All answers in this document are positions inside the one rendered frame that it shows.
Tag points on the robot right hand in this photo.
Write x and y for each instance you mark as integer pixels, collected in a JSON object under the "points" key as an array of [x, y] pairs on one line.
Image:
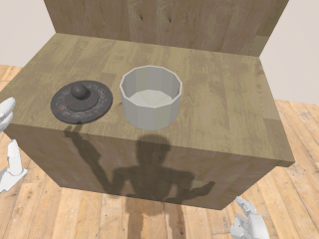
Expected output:
{"points": [[251, 228]]}

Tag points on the robot left hand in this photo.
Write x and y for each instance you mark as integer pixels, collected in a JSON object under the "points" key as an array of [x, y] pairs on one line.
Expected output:
{"points": [[10, 176]]}

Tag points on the table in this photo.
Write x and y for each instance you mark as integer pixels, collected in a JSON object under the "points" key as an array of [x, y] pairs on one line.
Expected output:
{"points": [[227, 134]]}

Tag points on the pot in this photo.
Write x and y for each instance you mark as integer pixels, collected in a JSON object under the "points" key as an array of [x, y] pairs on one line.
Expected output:
{"points": [[150, 97]]}

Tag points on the lid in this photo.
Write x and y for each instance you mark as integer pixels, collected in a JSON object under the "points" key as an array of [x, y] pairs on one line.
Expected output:
{"points": [[71, 110]]}

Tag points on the knob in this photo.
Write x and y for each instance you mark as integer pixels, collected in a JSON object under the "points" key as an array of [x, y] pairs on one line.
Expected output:
{"points": [[79, 91]]}

